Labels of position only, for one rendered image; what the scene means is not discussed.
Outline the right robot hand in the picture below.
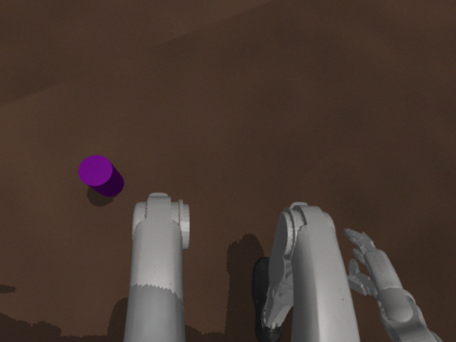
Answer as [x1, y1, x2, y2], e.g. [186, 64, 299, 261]
[343, 229, 403, 298]

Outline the can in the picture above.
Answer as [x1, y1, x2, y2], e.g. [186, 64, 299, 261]
[78, 155, 124, 197]

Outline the right robot foot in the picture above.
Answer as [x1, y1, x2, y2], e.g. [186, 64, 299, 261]
[252, 257, 282, 342]

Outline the right robot arm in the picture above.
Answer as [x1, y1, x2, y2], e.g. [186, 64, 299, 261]
[376, 288, 443, 342]

